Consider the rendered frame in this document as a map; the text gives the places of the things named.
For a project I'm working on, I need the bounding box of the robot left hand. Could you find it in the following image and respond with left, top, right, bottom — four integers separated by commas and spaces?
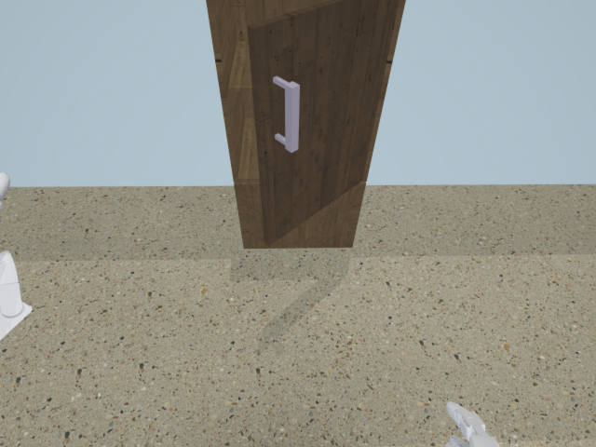
0, 172, 32, 340

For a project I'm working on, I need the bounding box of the robot right hand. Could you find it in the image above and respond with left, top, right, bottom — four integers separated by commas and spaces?
445, 401, 500, 447

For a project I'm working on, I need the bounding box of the handle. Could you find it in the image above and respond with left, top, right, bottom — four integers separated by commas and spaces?
273, 76, 300, 153

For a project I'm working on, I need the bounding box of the cupboard door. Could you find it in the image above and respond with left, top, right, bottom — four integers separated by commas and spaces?
248, 0, 400, 247

